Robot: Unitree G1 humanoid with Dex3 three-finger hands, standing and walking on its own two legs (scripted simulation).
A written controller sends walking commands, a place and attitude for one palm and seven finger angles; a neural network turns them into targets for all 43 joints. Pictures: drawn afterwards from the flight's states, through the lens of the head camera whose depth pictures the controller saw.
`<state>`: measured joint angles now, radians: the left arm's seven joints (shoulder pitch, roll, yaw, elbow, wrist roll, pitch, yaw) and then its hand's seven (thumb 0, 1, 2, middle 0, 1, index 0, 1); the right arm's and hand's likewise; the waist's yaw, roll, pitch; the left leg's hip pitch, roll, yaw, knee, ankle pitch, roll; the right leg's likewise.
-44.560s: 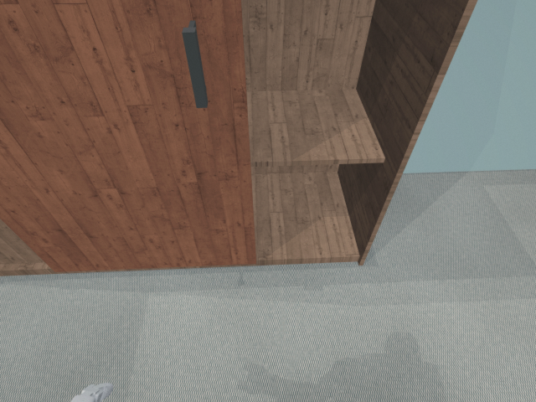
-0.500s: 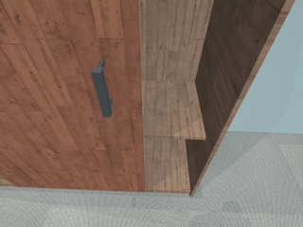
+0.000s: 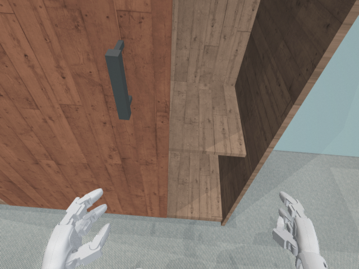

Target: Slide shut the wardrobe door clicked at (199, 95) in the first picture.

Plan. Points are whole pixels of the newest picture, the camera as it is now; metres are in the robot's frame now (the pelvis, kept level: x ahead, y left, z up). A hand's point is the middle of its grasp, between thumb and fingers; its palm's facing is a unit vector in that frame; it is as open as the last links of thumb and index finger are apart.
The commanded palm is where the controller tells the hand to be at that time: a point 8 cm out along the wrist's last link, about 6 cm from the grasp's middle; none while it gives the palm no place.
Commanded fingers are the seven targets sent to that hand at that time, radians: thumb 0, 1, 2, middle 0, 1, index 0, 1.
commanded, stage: raise the hand with hooked fingers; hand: left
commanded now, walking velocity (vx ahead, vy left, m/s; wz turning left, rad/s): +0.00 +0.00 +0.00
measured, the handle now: (122, 82) +0.44 +0.16 +0.19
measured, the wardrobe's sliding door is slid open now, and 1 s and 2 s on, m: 0.29 0.29 0.29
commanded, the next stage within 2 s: move the hooked fingers beside the handle in 1.66 s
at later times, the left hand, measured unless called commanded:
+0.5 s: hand (52, 191) +0.22 +0.24 +0.12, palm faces +0.14 -0.99 -0.10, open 11.7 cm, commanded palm +0.19 +0.28 +0.12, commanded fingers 0.00 -0.22 0.42 -0.28 -1.02 -0.28 -1.02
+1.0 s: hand (19, 153) +0.25 +0.28 +0.18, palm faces +0.09 -0.99 -0.09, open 13.9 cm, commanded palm +0.22 +0.33 +0.20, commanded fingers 0.00 -0.50 0.30 -0.30 -1.20 -0.30 -1.20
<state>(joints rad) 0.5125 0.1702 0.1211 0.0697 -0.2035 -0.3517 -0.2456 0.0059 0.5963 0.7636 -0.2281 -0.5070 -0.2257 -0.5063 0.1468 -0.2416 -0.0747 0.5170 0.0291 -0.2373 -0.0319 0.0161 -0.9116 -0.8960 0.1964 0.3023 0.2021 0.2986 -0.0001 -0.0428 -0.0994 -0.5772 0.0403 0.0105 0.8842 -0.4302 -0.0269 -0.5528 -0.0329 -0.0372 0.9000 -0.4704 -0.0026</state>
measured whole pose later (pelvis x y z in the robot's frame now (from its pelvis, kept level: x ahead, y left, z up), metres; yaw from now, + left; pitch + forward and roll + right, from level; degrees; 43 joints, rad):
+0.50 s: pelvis +0.01 +0.01 +0.02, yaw +1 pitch +6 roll -1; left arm 0.41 0.27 0.33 -0.13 -0.34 -0.23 -0.24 0.00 0.01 0.52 -0.27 -0.88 -0.26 -0.88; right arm 0.30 -0.23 0.00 0.64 0.05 -0.26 -0.09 0.02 -0.91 -0.90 0.20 0.30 0.21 0.30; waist -0.01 0.04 -0.09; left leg -0.50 0.04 -0.01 0.79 -0.40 -0.02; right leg -0.44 -0.03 -0.06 0.76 -0.42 0.01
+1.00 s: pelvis +0.00 +0.01 +0.04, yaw +2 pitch +0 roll -1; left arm 0.05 0.42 0.41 0.08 -0.35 0.05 -0.40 -0.01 -0.48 0.31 -0.30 -1.19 -0.30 -1.19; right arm 0.21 -0.26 0.07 0.64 0.07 -0.29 -0.12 0.02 -0.91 -0.90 0.20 0.30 0.21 0.30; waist 0.04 0.06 -0.05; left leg -0.29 0.03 -0.01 0.60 -0.30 -0.01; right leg -0.23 -0.04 -0.07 0.56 -0.32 0.02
